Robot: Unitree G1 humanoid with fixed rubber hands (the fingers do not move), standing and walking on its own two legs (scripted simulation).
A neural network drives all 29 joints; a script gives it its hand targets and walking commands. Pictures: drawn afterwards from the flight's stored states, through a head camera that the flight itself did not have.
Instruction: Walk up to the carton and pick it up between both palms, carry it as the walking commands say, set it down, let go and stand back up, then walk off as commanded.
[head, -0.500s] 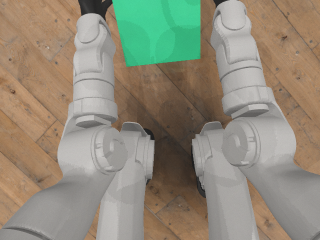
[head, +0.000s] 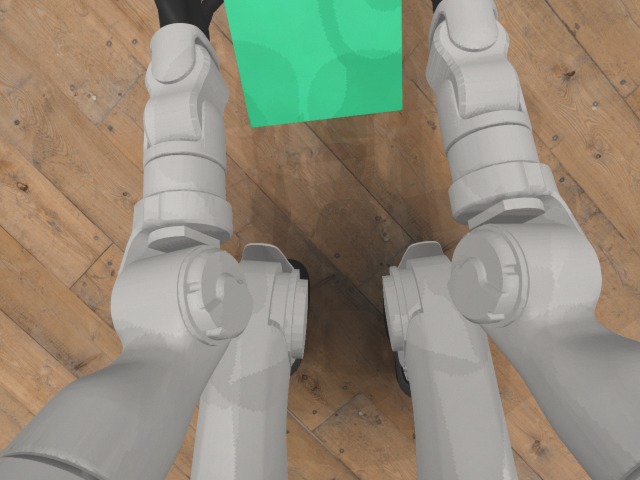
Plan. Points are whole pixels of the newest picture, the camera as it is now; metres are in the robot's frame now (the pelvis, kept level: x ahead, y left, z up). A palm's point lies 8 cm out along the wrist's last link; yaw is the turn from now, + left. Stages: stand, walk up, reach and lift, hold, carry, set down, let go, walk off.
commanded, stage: set down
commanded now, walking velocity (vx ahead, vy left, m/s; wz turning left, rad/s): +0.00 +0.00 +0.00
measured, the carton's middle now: (318, 15) +0.56 +0.04 -0.22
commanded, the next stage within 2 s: none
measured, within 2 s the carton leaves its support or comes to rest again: rests again in 0.88 s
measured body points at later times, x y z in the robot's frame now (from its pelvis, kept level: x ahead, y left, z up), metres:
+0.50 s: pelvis +0.01 +0.00 +0.00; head +0.37 -0.01 +0.26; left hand +0.52 +0.16 -0.18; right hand +0.54 -0.09 -0.19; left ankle +0.10 +0.11 -0.34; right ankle +0.06 -0.11 -0.34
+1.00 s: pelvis -0.03 -0.01 -0.01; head +0.35 +0.00 +0.23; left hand +0.49 +0.20 -0.19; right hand +0.53 -0.12 -0.18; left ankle +0.10 +0.11 -0.34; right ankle +0.06 -0.10 -0.34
